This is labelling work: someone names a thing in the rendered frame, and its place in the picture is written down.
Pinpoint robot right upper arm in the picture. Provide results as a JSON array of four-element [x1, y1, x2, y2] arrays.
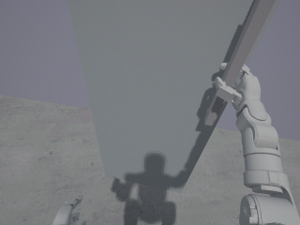
[[239, 193, 300, 225]]

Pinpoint robot right hand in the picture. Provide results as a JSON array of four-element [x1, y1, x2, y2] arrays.
[[212, 62, 261, 110]]

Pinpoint right robot forearm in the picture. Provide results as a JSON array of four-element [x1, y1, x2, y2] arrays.
[[235, 99, 300, 223]]

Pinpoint handle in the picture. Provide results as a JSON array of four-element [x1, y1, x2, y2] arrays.
[[204, 0, 276, 126]]

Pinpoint fridge door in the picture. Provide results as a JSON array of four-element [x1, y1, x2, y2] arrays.
[[67, 0, 281, 193]]

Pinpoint robot left hand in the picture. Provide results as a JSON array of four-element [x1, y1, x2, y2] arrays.
[[52, 194, 87, 225]]

